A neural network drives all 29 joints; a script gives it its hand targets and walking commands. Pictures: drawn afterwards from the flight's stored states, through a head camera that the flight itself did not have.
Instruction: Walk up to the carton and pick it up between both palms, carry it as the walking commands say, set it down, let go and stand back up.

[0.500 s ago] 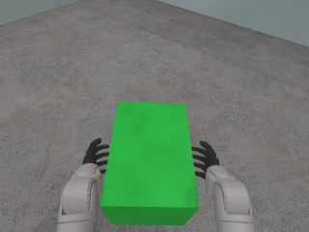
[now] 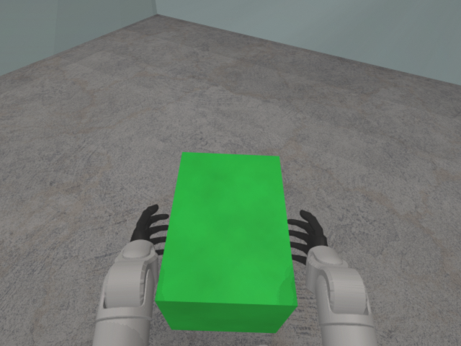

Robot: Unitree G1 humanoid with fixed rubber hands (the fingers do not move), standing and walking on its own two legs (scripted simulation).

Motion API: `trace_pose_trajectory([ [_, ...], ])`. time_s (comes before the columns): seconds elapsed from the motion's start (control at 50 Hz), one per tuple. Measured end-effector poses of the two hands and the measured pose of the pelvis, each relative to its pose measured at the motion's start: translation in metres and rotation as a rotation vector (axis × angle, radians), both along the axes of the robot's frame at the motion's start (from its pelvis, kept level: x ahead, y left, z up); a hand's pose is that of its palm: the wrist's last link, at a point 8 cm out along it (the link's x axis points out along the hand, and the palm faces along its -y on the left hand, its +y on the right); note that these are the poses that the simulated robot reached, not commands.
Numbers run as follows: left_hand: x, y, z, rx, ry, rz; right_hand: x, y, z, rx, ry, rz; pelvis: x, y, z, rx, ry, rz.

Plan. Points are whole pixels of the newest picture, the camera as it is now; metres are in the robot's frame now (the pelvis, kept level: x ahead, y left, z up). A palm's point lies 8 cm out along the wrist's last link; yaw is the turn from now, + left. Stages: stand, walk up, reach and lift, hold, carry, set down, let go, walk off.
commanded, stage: carry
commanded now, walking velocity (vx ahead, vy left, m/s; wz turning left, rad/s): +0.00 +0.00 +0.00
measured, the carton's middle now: (227, 239) +0.35 -0.01 -0.03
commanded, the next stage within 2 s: none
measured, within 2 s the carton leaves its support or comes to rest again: neither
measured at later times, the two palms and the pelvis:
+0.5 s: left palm (152, 166) +0.46 +0.13 +0.07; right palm (295, 163) +0.45 -0.16 +0.08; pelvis +0.17 -0.01 +0.02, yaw -1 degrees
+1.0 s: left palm (160, 135) +0.54 +0.13 +0.09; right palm (291, 129) +0.54 -0.16 +0.09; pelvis +0.24 -0.03 +0.04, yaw +0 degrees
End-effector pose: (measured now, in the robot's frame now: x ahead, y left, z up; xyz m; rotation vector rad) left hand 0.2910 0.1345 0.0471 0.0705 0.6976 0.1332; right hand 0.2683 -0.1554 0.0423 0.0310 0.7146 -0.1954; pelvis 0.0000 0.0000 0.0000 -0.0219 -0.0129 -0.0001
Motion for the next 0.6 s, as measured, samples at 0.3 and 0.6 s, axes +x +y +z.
trace_pose_trajectory([
  [0.3,0.098,0.018,0.036,-0.065,-0.06,0.073,0.138,0.017,0.035,-0.04,-0.066,0.061,0.108,0.0,0.021,0.009,0.054,-0.047],
  [0.6,0.187,-0.006,0.018,-0.029,-0.012,0.003,0.2,-0.007,0.023,-0.049,-0.005,0.024,0.195,-0.007,0.021,0.049,0.019,-0.048],
])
